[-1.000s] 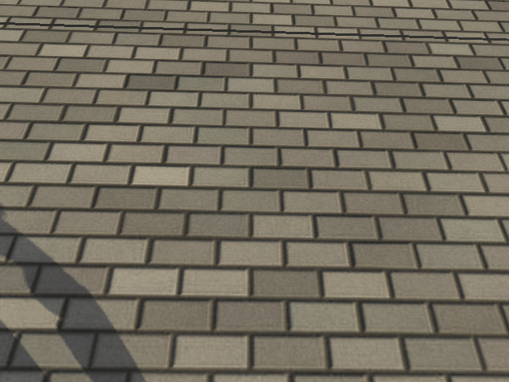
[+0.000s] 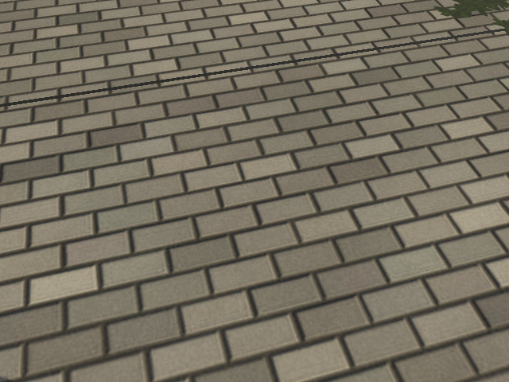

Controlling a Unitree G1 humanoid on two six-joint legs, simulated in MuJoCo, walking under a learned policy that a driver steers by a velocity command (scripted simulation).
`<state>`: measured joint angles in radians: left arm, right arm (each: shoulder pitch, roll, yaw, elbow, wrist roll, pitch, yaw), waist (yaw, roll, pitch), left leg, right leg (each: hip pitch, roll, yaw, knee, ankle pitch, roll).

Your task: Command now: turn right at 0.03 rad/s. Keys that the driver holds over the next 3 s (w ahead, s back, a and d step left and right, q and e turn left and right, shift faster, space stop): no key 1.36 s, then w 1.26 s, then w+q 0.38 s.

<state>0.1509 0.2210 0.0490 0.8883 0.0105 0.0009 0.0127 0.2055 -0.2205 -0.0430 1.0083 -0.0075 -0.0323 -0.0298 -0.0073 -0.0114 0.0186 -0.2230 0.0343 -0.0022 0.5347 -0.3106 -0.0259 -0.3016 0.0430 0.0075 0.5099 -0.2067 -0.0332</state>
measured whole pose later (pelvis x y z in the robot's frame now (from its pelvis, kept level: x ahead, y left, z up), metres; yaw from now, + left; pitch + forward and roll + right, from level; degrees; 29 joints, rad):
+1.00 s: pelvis +0.01 +0.01 +0.00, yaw +0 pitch -1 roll +0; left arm 0.15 0.20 0.03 1.12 0.00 0.01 0.04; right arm 0.29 -0.18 -0.01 1.09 -0.01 -0.02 -0.04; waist 0.00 0.00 0.04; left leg -0.17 0.01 0.01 0.50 -0.31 0.00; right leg -0.26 0.01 0.02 0.51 -0.23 -0.01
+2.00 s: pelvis +0.22 +0.00 +0.00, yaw +0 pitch +2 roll -1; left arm 0.49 0.19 0.02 1.10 -0.01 -0.09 0.02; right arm 0.00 -0.23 -0.04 0.85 0.03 -0.09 0.03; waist 0.09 0.03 0.01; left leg -0.67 0.08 0.03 0.63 0.01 0.04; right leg 0.14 0.03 -0.04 0.15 -0.33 -0.02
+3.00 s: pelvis +0.80 -0.02 +0.01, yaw +9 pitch +1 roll -2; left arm 0.32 0.23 0.07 0.99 0.02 -0.11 0.01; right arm 0.17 -0.26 -0.08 0.89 0.02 -0.05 0.00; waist 0.04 0.04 0.00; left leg -0.73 0.12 -0.07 0.87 0.02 0.04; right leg -0.02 0.03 -0.21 0.23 -0.23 -0.04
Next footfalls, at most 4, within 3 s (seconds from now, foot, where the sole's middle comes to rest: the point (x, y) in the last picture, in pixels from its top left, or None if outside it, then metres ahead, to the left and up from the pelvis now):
2.10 left None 0.48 0.13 -0.77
2.66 right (297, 285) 0.79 -0.11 -0.77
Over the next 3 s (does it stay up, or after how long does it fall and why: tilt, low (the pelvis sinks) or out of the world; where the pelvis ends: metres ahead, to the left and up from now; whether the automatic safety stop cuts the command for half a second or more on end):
stays up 0.80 -0.02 0.01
